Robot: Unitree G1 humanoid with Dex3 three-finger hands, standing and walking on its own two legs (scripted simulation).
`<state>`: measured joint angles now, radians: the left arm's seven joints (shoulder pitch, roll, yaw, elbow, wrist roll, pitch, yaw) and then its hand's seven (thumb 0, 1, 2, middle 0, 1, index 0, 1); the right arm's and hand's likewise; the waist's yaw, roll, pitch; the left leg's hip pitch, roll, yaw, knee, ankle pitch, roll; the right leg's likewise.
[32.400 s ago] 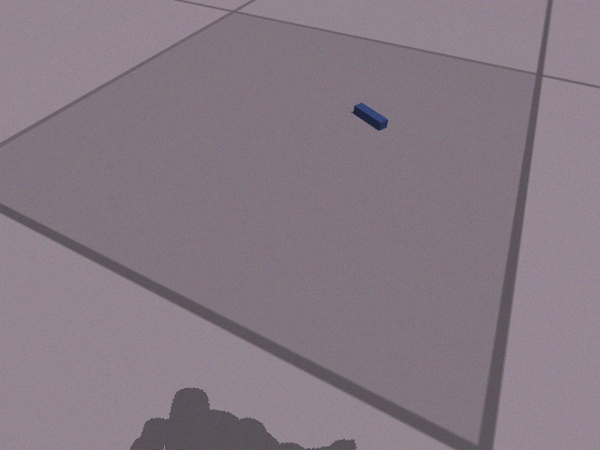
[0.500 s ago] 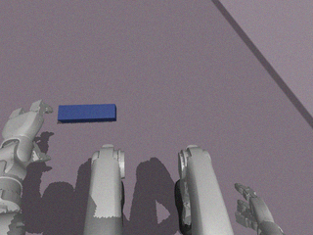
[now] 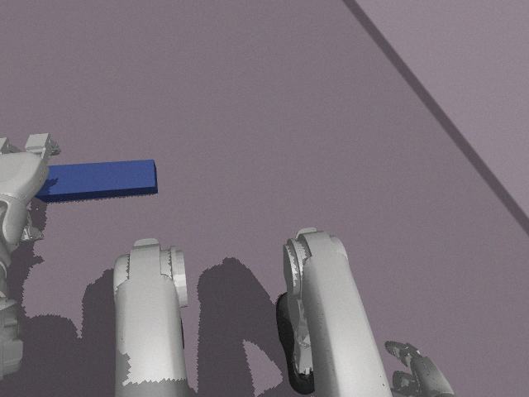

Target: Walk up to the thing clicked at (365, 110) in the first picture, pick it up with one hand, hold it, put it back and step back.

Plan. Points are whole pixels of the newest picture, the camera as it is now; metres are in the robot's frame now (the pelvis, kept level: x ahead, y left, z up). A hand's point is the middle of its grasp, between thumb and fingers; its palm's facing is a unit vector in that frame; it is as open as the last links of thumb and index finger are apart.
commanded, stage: rise first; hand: left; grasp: from above
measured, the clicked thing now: (100, 180) +0.49 +0.29 -0.33
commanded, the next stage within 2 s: none
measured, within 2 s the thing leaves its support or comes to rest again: neither
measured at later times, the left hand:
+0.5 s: hand (47, 188) +0.43 +0.33 -0.19, palm faces -0.44 -0.07 -0.90, open 14.3 cm
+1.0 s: hand (56, 187) +0.44 +0.33 -0.21, palm faces -0.45 -0.09 -0.89, open 14.3 cm
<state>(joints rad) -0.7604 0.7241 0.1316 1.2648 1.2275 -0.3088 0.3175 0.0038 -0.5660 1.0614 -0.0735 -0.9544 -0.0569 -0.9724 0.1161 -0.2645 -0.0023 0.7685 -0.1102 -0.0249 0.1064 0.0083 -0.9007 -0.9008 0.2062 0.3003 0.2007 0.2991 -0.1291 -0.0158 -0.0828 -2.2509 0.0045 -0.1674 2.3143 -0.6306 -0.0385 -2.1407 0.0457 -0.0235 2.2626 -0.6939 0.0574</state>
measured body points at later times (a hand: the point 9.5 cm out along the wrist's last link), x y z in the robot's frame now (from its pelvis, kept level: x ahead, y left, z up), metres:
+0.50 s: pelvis +0.01 +0.00 -0.03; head +0.24 +0.07 +0.35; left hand +0.45 +0.33 -0.14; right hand +0.09 -0.27 -0.14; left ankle +0.09 +0.14 -0.32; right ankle +0.10 -0.14 -0.32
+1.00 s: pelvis +0.01 +0.00 -0.03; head +0.25 +0.07 +0.34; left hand +0.46 +0.33 -0.16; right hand +0.08 -0.28 -0.14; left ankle +0.09 +0.14 -0.32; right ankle +0.10 -0.14 -0.32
